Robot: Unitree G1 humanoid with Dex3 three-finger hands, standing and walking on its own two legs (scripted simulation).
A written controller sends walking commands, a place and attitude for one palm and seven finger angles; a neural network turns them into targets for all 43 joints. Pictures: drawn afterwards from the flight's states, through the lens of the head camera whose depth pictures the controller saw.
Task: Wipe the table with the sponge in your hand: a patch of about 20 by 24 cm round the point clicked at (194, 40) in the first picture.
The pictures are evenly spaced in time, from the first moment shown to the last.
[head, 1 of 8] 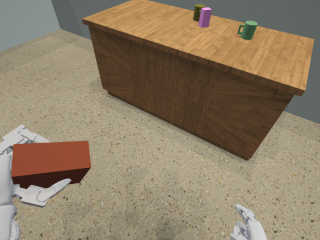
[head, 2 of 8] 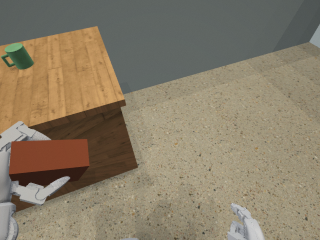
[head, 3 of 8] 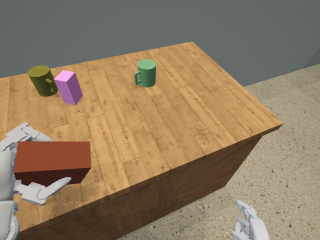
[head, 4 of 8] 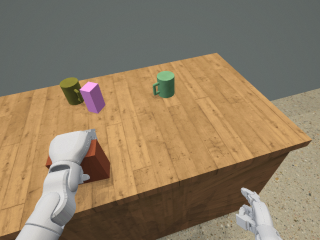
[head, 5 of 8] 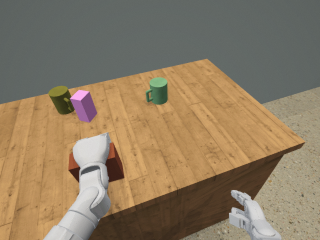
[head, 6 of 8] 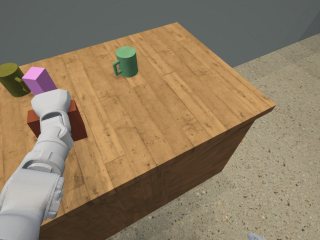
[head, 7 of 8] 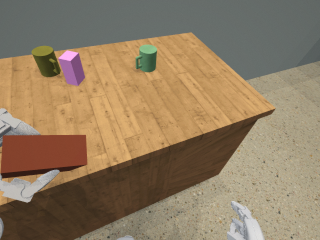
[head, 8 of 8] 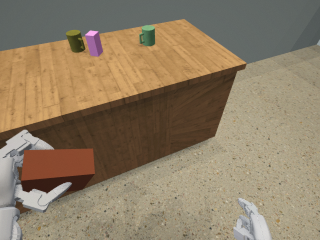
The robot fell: no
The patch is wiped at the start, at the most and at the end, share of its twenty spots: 0.00 0.95 0.95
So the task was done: yes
